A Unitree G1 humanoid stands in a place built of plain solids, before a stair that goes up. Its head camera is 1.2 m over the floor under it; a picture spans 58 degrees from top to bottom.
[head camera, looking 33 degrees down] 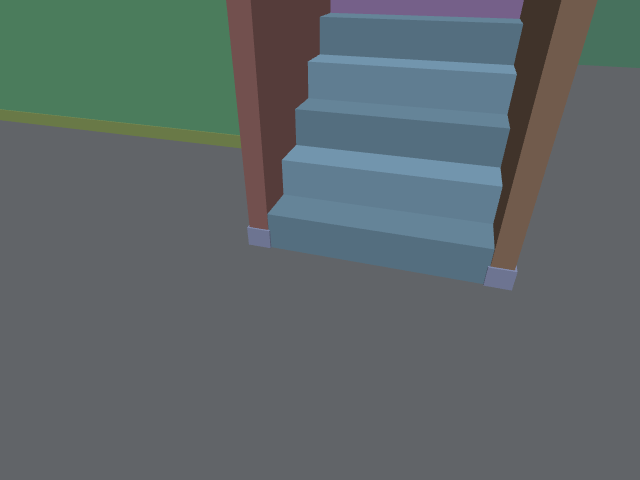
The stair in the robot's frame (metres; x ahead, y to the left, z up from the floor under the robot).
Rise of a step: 0.19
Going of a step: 0.21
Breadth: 1.02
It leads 17 degrees to the right of straight ahead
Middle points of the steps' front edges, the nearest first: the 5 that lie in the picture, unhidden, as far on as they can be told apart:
1.64 -0.24 0.19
1.84 -0.30 0.38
2.04 -0.36 0.56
2.25 -0.42 0.75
2.45 -0.49 0.94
